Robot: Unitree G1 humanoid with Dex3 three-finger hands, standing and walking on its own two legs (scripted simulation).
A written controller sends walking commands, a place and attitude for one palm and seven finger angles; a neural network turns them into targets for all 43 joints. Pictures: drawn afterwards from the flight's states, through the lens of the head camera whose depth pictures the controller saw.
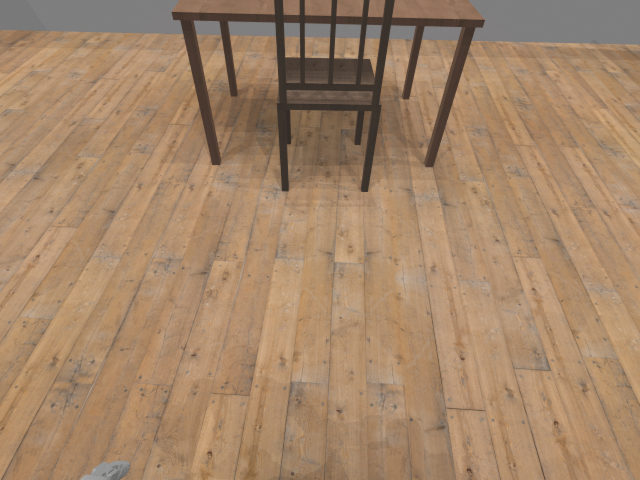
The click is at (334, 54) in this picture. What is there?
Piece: chair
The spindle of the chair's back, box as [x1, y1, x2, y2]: [328, 0, 336, 83]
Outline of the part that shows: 336,0 332,0 328,83 332,83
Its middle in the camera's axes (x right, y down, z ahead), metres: +0.04 -0.71 +1.36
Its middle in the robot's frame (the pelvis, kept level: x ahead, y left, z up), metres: +1.50 +0.04 -0.05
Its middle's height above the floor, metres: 0.71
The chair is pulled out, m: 0.00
